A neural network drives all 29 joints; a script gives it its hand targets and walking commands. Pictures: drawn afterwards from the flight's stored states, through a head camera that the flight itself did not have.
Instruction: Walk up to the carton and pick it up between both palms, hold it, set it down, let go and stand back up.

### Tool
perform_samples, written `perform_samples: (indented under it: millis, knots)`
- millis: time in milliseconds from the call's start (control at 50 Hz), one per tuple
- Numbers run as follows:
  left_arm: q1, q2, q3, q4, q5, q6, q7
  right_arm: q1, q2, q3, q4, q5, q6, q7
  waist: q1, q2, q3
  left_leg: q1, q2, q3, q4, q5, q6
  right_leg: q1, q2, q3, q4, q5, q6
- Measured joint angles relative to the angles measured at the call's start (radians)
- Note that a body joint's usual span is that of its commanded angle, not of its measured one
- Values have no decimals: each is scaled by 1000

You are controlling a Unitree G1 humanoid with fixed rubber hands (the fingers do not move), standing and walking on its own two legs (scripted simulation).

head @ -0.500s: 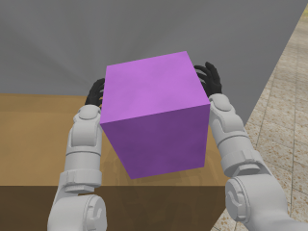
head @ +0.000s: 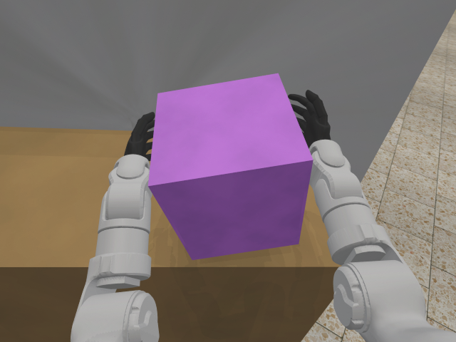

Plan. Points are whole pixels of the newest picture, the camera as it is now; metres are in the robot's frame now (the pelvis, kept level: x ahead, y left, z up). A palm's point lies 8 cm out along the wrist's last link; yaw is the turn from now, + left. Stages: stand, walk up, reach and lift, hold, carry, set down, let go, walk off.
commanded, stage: set down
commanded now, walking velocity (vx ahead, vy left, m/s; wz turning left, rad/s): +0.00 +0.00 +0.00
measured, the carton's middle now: (232, 173) +0.39 +0.01 +0.13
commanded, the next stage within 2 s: none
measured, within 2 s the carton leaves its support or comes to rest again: neither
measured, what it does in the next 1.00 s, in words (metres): stands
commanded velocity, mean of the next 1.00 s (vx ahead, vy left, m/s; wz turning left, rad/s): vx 0.00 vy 0.00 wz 0.00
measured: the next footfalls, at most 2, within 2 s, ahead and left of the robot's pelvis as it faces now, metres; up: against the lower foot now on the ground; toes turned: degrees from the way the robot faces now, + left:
none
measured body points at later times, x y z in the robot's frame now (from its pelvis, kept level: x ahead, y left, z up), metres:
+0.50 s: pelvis +0.01 +0.00 +0.00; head +0.02 +0.02 +0.45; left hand +0.41 +0.18 +0.13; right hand +0.45 -0.13 +0.17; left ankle +0.00 +0.12 -0.75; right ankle +0.03 -0.13 -0.75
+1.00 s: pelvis +0.02 +0.00 +0.00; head +0.03 +0.02 +0.45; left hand +0.42 +0.17 +0.12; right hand +0.45 -0.13 +0.15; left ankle +0.00 +0.12 -0.75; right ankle +0.03 -0.13 -0.75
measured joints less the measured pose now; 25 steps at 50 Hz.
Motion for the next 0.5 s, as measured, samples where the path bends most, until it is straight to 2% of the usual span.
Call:
perform_samples:
  millis: [500]
  knots:
    - [49,-31,0,0,0,-90,37,38,0,0,0,0,-42,23,0,0,37,0,0,0,-3,-16,0,0,0,0,-3,-16,0]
